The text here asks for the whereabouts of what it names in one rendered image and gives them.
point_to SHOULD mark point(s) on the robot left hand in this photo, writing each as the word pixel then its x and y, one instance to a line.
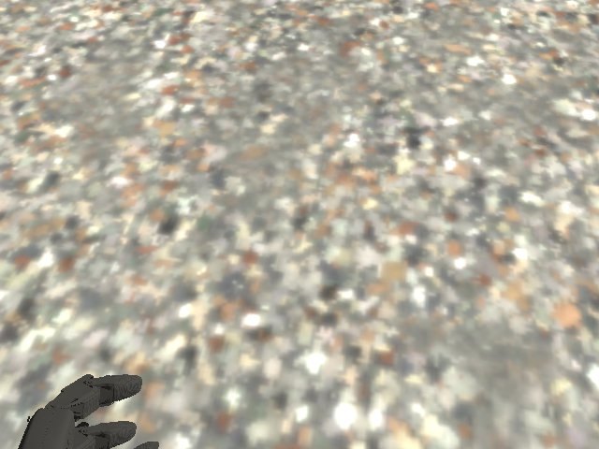
pixel 54 426

